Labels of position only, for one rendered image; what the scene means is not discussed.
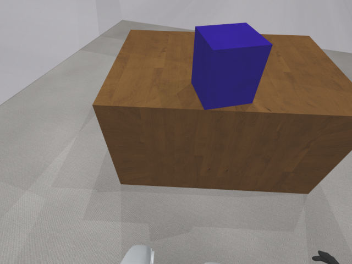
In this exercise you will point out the carton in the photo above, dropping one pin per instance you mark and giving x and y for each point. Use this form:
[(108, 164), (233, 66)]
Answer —
[(228, 62)]

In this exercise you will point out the pedestal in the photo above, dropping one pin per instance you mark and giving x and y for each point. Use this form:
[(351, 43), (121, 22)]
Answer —
[(296, 130)]

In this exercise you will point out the left robot thigh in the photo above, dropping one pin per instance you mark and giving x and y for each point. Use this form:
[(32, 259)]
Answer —
[(139, 254)]

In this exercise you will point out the robot right hand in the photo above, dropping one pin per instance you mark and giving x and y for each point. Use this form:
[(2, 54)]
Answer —
[(325, 257)]

